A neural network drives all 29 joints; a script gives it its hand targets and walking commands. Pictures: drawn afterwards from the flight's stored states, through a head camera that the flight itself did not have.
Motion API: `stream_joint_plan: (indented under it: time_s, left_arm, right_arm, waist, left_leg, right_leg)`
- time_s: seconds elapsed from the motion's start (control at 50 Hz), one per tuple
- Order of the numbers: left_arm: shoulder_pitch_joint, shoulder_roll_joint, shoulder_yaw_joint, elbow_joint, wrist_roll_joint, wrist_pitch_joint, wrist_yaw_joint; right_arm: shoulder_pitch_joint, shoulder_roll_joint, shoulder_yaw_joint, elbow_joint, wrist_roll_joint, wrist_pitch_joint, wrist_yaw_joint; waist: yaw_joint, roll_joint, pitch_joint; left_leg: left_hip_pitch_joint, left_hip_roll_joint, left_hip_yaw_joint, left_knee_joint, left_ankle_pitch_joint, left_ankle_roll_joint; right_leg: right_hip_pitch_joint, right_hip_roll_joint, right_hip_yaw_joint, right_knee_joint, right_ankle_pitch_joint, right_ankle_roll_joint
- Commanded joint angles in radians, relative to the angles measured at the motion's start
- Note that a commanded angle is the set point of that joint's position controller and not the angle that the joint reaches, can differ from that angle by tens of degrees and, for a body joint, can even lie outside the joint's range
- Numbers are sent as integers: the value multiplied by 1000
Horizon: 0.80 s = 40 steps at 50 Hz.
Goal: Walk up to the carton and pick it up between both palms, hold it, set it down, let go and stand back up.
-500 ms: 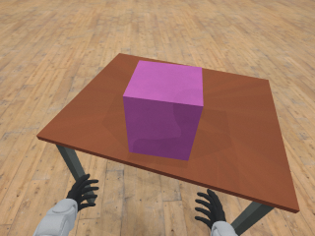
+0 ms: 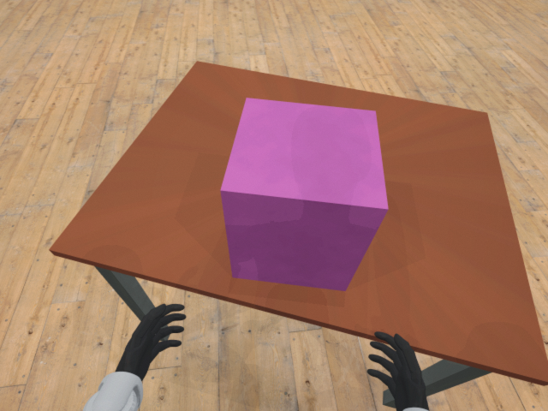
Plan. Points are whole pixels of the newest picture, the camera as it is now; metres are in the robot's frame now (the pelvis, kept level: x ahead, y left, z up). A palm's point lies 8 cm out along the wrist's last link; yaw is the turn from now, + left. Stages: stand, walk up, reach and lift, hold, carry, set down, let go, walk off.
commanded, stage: reach and lift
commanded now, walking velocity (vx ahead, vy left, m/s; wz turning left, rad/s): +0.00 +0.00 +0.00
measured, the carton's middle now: (298, 200) +0.45 -0.02 +0.03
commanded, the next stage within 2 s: none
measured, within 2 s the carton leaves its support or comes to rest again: neither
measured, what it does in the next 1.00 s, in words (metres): stands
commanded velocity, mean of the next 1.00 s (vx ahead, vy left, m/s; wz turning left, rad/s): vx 0.00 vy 0.00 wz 0.00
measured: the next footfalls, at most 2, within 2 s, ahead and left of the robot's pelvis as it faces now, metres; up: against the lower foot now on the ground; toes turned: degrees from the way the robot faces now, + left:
none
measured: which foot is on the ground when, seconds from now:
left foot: down 0.00-1.00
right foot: down 0.00-1.00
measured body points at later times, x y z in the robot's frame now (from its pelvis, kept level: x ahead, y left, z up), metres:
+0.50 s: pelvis +0.02 +0.02 +0.00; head +0.00 +0.03 +0.45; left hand +0.23 +0.19 -0.01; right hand +0.21 -0.20 -0.02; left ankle -0.01 +0.11 -0.74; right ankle +0.01 -0.07 -0.74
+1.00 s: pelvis -0.01 +0.01 +0.01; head +0.00 +0.02 +0.46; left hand +0.31 +0.18 +0.04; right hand +0.28 -0.21 +0.05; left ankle -0.01 +0.11 -0.74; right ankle +0.01 -0.07 -0.74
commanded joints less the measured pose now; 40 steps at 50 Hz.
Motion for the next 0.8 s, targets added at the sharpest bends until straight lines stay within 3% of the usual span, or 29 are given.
stream_joint_plan:
  time_s: [0.0, 0.16, 0.3, 0.38, 0.52, 0.66, 0.78]
  left_arm:
    - [56, 88, 64, -181, 39, -87, 31]
    - [28, -5, 20, -173, 90, -201, 44]
    - [-60, -21, -21, -176, 86, -271, 75]
    - [-113, -22, -31, -148, 74, -287, 93]
    - [-274, -33, -15, -112, 41, -172, 121]
    - [-412, -20, 19, -154, 19, -67, 134]
    - [-538, -15, 58, -205, 28, 69, 113]
  right_arm:
    - [-84, -146, -76, -214, 20, -234, 24]
    - [-56, -187, -89, -50, 69, -328, 77]
    - [-141, -212, -122, -4, 78, -307, 92]
    - [-219, -225, -147, -7, 62, -300, 90]
    - [-401, -212, -135, -89, 30, -197, 79]
    - [-487, -220, -127, -159, 65, -83, 64]
    - [-566, -234, -138, -174, 89, 12, 26]
  waist:
    - [57, 94, -293]
    - [28, 115, -159]
    - [-22, 105, -87]
    - [-27, 83, -80]
    - [6, 18, -100]
    - [18, 14, -218]
    - [17, 33, -265]
  left_leg:
    - [69, -5, -121, -67, 510, -53]
    - [238, 16, -143, -73, 614, -82]
    - [159, 25, -152, -111, 430, -76]
    - [88, 23, -147, -128, 325, -66]
    - [-30, 16, -113, -202, 121, -18]
    - [-17, 2, -95, -213, 159, -5]
    - [48, 3, -91, -218, 194, 1]
  right_leg:
    - [275, -13, 162, -34, 482, 18]
    - [178, 15, 155, -105, 399, -13]
    - [202, -2, 182, -116, 308, -22]
    - [227, -11, 191, -104, 286, -13]
    - [276, -36, 208, -102, 206, 3]
    - [330, -40, 228, -89, 326, 18]
    - [301, -41, 236, -119, 332, 25]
